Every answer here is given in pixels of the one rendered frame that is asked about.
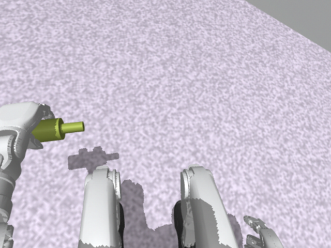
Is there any right robot foot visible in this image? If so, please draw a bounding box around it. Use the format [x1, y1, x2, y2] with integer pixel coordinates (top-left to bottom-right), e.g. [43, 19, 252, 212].
[174, 200, 195, 248]

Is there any right robot hand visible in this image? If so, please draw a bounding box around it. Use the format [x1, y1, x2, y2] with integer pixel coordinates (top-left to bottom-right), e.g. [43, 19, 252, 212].
[244, 215, 284, 248]

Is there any left robot hand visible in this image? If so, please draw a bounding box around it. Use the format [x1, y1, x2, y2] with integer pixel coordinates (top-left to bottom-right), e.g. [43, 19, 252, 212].
[0, 101, 55, 150]

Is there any bottle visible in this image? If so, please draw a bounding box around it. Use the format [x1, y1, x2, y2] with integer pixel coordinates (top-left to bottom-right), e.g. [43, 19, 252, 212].
[32, 118, 85, 142]

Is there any left robot arm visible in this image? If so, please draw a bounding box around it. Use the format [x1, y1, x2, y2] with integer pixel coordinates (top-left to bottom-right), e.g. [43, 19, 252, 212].
[0, 126, 30, 248]

